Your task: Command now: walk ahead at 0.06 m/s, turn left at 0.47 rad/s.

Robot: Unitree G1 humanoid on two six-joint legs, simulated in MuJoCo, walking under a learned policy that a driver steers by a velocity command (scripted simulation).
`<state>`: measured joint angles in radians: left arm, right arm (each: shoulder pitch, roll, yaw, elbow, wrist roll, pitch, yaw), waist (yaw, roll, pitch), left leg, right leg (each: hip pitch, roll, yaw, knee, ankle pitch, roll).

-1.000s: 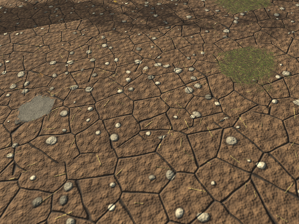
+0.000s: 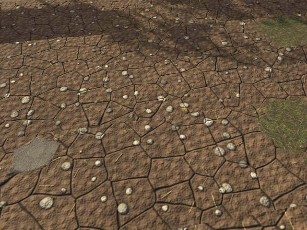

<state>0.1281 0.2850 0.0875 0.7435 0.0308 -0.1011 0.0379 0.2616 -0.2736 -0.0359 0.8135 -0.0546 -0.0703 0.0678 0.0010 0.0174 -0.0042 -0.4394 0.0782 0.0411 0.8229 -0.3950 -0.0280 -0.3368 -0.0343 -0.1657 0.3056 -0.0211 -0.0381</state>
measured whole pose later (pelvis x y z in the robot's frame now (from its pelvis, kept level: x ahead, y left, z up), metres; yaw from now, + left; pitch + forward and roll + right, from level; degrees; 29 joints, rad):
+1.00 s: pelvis +0.04 -0.02 -0.01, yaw +21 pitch +1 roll +0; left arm 0.12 0.24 0.03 0.73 0.02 -0.09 -0.07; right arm 0.28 -0.28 -0.03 0.83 -0.03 -0.04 0.03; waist -0.04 0.01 0.02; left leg -0.29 0.05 -0.01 0.64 -0.41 0.00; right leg -0.25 0.03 -0.07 0.56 -0.34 -0.08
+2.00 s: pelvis +0.40 +0.20 -0.05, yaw +20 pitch +3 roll -3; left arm 0.53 0.17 -0.02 0.94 0.08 -0.13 0.01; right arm 0.13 -0.23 0.05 0.77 -0.12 -0.07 0.08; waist 0.15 0.04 -0.06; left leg -0.77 0.14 -0.05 0.76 0.33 0.00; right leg -0.24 0.08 -0.03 0.82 -0.64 -0.07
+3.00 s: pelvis +0.95 +0.42 -0.19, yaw +6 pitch +0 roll -1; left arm 0.48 0.19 0.03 0.97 0.08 -0.12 -0.09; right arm 0.05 -0.19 0.02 0.77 -0.10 -0.09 0.02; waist 0.10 0.01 0.02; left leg -0.60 0.08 -0.04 0.88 -0.09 -0.02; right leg -0.18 0.15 0.12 0.49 -0.28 -0.10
